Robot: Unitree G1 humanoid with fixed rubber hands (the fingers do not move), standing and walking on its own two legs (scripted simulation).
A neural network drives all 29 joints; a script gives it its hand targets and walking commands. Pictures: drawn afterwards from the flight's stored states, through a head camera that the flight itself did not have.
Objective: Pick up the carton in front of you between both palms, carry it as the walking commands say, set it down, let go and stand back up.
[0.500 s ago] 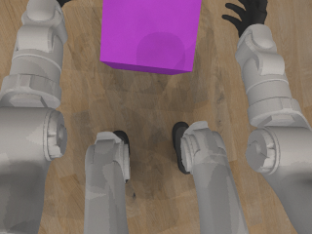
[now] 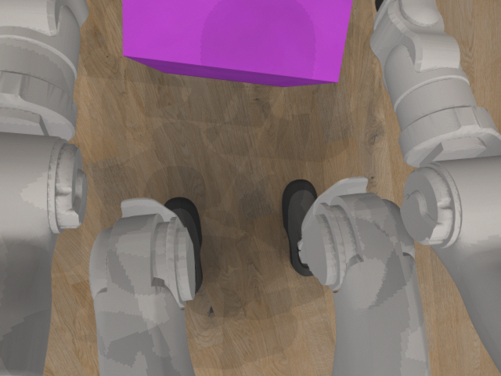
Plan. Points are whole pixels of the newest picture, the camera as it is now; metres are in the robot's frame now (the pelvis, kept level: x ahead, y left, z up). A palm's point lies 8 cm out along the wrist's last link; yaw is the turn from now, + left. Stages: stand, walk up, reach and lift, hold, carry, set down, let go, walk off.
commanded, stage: reach and lift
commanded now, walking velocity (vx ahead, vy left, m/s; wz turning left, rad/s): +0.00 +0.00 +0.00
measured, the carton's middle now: out of the picture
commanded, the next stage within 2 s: none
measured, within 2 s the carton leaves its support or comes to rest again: leaves its support in 0.64 s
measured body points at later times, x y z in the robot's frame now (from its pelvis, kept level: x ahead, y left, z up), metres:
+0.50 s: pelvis -0.01 +0.00 +0.00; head +0.37 +0.03 +0.23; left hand +0.59 +0.15 -0.18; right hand +0.55 -0.15 -0.17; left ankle +0.10 +0.12 -0.33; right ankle +0.12 -0.13 -0.33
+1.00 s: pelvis -0.01 +0.00 +0.06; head +0.28 +0.03 +0.40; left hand +0.54 +0.17 -0.02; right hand +0.51 -0.14 -0.02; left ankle +0.10 +0.12 -0.33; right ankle +0.12 -0.13 -0.33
